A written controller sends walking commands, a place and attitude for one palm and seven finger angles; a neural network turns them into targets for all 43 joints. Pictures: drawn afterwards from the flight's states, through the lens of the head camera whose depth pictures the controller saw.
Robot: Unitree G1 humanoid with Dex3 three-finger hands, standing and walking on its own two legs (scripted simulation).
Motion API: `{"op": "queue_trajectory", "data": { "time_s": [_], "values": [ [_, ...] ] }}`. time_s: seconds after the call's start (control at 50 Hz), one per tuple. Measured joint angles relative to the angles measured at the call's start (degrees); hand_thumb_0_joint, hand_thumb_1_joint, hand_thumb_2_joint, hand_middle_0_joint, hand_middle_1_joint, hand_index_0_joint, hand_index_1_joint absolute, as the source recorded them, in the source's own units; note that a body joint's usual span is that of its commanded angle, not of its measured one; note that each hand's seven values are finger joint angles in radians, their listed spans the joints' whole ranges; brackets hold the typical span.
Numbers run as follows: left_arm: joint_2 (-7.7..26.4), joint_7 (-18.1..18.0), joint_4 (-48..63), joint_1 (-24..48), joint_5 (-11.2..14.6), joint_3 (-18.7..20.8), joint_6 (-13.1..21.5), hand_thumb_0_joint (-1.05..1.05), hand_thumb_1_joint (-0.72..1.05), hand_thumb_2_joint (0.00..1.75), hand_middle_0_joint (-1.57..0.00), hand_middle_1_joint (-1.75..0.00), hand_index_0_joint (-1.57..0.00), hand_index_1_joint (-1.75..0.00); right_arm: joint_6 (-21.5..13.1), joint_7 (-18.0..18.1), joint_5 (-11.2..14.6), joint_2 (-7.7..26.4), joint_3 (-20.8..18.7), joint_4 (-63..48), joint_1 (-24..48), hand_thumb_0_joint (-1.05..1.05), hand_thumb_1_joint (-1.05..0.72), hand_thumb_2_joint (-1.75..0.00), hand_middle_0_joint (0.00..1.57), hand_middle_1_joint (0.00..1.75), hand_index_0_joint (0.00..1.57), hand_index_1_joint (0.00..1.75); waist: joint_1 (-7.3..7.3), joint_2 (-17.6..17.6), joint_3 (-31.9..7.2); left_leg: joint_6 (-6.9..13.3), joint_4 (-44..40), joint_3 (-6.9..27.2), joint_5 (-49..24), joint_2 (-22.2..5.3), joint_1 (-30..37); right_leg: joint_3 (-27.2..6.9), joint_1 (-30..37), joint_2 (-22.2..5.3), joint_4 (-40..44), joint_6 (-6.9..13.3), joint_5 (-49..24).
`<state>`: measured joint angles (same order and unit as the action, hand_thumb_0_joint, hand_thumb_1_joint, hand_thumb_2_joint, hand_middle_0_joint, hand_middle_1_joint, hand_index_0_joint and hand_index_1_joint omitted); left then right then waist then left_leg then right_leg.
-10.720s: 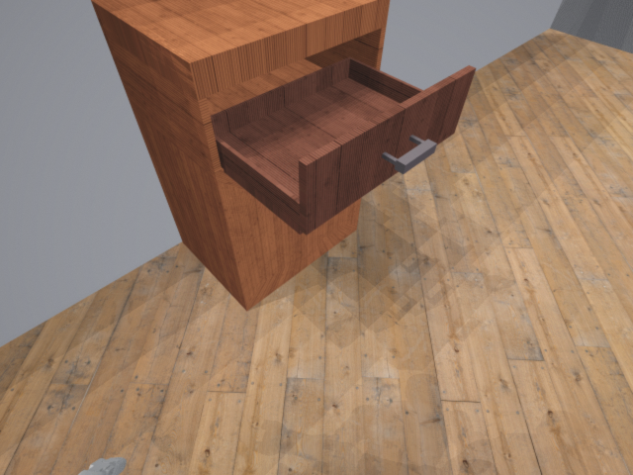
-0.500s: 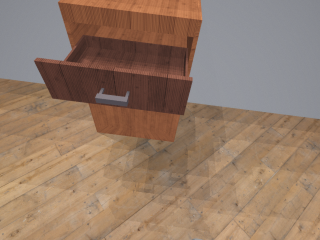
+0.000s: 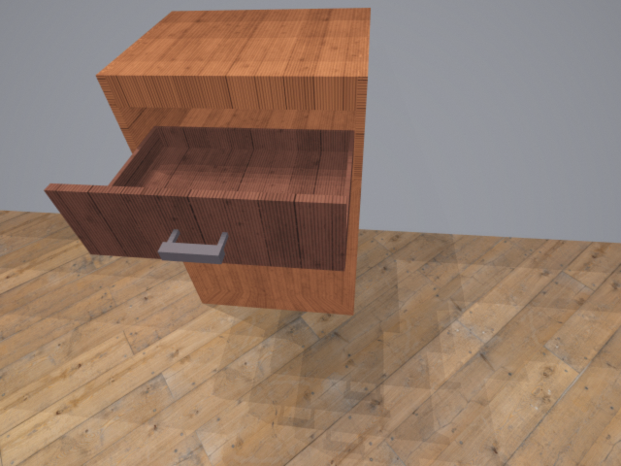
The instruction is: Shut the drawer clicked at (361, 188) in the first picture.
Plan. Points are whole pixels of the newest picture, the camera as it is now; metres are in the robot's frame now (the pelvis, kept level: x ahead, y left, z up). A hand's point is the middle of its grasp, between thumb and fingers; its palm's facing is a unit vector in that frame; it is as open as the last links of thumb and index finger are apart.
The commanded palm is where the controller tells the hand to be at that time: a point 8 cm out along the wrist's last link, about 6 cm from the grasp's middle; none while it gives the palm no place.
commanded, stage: take the last steps up to it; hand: left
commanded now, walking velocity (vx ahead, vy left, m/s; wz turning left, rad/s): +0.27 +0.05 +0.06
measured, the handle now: (195, 244) +0.49 +0.24 -0.03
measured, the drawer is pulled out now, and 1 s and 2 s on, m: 0.30 0.30 0.30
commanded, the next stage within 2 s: come to a stop and stand still in 0.42 s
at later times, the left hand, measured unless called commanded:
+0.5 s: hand out of the picture +0.04 +0.20 -0.18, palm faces +0.12 -0.98 -0.13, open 7.4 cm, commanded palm none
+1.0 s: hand (194, 410) +0.25 +0.22 -0.16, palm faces -0.01 -0.97 -0.24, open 7.3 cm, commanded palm none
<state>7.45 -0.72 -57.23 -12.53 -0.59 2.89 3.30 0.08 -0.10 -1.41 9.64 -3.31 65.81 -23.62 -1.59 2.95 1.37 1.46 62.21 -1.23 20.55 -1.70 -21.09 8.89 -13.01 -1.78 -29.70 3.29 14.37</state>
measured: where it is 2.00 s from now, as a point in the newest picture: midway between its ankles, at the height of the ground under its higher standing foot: outside the picture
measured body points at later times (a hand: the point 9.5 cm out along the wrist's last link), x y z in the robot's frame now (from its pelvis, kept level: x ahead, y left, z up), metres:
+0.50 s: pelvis +0.13 +0.06 -0.01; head +0.15 +0.07 +0.44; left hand +0.03 +0.26 -0.17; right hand +0.25 -0.15 -0.14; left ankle +0.18 +0.15 -0.74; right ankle +0.05 -0.06 -0.68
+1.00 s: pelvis +0.18 +0.04 +0.00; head +0.21 +0.02 +0.45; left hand +0.25 +0.27 -0.15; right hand +0.16 -0.18 -0.17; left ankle +0.18 +0.15 -0.74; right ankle +0.21 -0.07 -0.74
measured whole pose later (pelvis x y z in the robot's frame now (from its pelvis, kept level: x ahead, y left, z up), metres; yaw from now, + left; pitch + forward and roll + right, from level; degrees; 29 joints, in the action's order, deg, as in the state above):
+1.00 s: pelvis +0.18 +0.04 +0.00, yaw +0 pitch -1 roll +2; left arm 9.1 -1.9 -59.9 -9.2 -0.9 1.2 -1.3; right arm 1.2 1.3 -0.7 8.1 -2.3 63.7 -15.7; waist -1.9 0.8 3.7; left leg -0.1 27.3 -7.7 14.9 -1.5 -11.6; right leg 3.9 -16.5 -2.4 -31.0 1.4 14.0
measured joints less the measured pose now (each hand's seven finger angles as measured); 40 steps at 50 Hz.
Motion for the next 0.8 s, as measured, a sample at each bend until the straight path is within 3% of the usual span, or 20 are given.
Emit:
{"op": "queue_trajectory", "data": {
  "time_s": [0.08, 0.18, 0.28, 0.36, 0.4, 0.42, 0.48, 0.52, 0.56, 0.66, 0.8],
  "values": [
    [0.91, -0.43, -2.14, -4.13, -0.44, -0.03, 0.15, -0.02, 0.95, 0.9, -0.2, -0.3, -0.21, -0.3, -0.03, -0.3, -0.37, 0.58, -0.68, -2.5, 3.56, 0.01, -0.91, -0.9, 0.2, 0.3, 0.2, 0.3, 0.45, -0.25, -1.03, -1.78, -0.58, -0.65, -6.49, -3.05, -6.9, 0.43, 4.42, 0.66, 6.58, 0.19, -1.74],
    [0.13, 0.04, -5.36, -9.11, -0.62, -1.06, 0.28, -0.01, 0.94, 0.9, -0.2, -0.3, -0.2, -0.3, -0.12, -0.9, -0.25, 1.11, -0.92, -4.93, 8.36, 0.0, -0.91, -0.9, 0.19, 0.3, 0.19, 0.3, 1.59, -0.32, -1.21, -3.19, -6.98, -0.73, -10.75, -4.8, -10.16, 0.53, 8.21, 1.01, 10.89, -0.3, -1.87],
    [-1.17, 0.13, -7.63, -12.53, -0.86, -1.72, 0.24, 0.0, 0.92, 0.9, -0.2, -0.3, -0.2, -0.3, -0.09, -1.39, -0.04, 1.03, -0.45, -6.12, 12.84, 0.0, -0.91, -0.9, 0.19, 0.3, 0.19, 0.3, 3.76, -0.91, -0.24, -3.26, -16.94, -2.27, -10.86, -4.42, -8.06, 0.81, 10.54, 0.49, 11.48, -1.67, 0.08],
    [-1.6, -0.06, -8.72, -14.26, -1.07, -1.63, -0.37, 0.0, 0.91, 0.9, -0.2, -0.3, -0.2, -0.3, -0.61, -1.41, 0.19, 0.39, 0.22, -6.97, 15.96, 0.0, -0.91, -0.9, 0.19, 0.3, 0.19, 0.3, 5.72, -2.1, 0.93, -2.05, -25.12, -3.7, -8.43, -2.49, -2.92, 0.7, 11.23, -0.72, 8.79, -3.48, 3.39],
    [-1.7, -0.1, -9.09, -15.36, -0.93, -1.51, -0.87, 0.0, 0.91, 0.9, -0.2, -0.3, -0.2, -0.3, -1.78, -1.19, 0.14, 0.1, 0.8, -7.76, 16.83, 0.0, -0.91, -0.9, 0.19, 0.3, 0.19, 0.3, 6.02, -2.59, 1.22, -1.27, -31.6, -4.61, -10.75, -1.47, 1.82, 0.25, 10.15, -1.57, 3.92, -4.51, 6.76],
    [-1.6, -0.06, -9.28, -15.42, -0.74, -1.49, -1.29, 0.0, 0.91, 0.9, -0.2, -0.3, -0.2, -0.3, -2.57, -0.9, -0.02, -0.2, 0.92, -8.09, 17.28, 0.0, -0.91, -0.9, 0.2, 0.3, 0.19, 0.3, 5.76, -3.1, 1.49, 0.41, -31.84, -5.02, -9.47, -0.93, 2.48, -0.17, 8.13, -2.4, -1.21, -4.22, 8.97],
    [-0.82, -0.36, -9.44, -13.16, -0.63, -1.42, -2.81, 0.01, 0.91, 0.9, -0.2, -0.3, -0.2, -0.3, -3.4, 0.05, 0.03, -1.58, 1.7, -8.64, 17.63, 0.0, -0.91, -0.9, 0.2, 0.3, 0.2, 0.3, 5.59, -4.73, 2.87, 1.63, -28.89, -6.63, -6.4, 0.09, 3.22, -4.17, -0.69, -2.9, -22.06, -2.93, 16.14],
    [-0.3, -0.22, -8.89, -11.42, -0.7, -1.15, -3.18, 0.01, 0.91, 0.9, -0.2, -0.3, -0.2, -0.3, -3.38, 0.51, 0.13, -2.27, 2.02, -8.38, 16.46, 0.0, -0.91, -0.9, 0.2, 0.3, 0.2, 0.3, 4.91, -4.53, 2.47, 1.47, -30.52, -7.16, -6.44, 0.18, 5.14, -4.61, -5.99, -2.66, -30.62, -2.65, 15.2],
    [0.3, -0.15, -7.69, -9.56, -0.84, -0.78, -3.24, 0.01, 0.91, 0.9, -0.2, -0.3, -0.2, -0.3, -4.06, 1.55, 0.99, -2.29, 0.78, -8.75, 15.27, -0.02, -0.94, -0.9, 0.2, 0.3, 0.2, 0.3, 4.06, -4.66, 1.74, 1.72, -33.26, -7.79, -7.08, 0.71, 7.16, -4.83, -10.0, -2.98, -32.9, -2.9, 12.16],
    [1.99, -0.93, -4.03, -3.73, -0.75, -0.36, -3.66, 0.0, 0.91, 0.9, -0.19, -0.3, -0.2, -0.3, -3.23, 2.23, 0.52, -0.98, 1.43, -6.8, 12.55, -0.03, -0.95, -0.9, 0.2, 0.3, 0.2, 0.3, 2.64, -5.17, 0.22, 1.7, -37.59, -7.69, -8.24, 1.96, 10.11, -5.76, -12.32, -3.24, -23.32, -4.42, 5.7],
    [2.93, -1.25, -1.44, 1.01, -0.87, -0.94, -3.89, 0.0, 0.92, 0.9, -0.19, -0.3, -0.2, -0.3, -0.37, 2.2, 0.56, -1.45, 1.38, -3.31, 10.34, -0.01, -0.94, -0.9, 0.2, 0.3, 0.2, 0.3, 1.8, -4.96, 0.42, -0.01, -32.73, -7.7, -4.38, 1.71, 9.5, -6.36, -3.83, -2.27, -3.63, -4.09, -0.5]
  ]
}}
